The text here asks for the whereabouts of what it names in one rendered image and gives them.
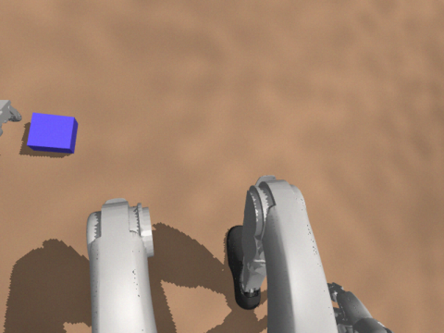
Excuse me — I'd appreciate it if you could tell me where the right robot foot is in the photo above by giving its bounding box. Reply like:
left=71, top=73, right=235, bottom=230
left=227, top=225, right=261, bottom=310

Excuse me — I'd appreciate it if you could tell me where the left robot hand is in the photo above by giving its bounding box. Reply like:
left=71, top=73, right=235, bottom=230
left=0, top=100, right=22, bottom=136

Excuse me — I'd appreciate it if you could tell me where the right robot arm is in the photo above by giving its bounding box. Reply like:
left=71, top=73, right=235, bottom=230
left=352, top=318, right=394, bottom=333

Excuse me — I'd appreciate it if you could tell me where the small box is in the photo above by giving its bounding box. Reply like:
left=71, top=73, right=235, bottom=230
left=27, top=112, right=78, bottom=153

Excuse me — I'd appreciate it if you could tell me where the right robot hand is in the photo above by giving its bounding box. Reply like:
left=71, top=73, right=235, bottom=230
left=327, top=282, right=373, bottom=333

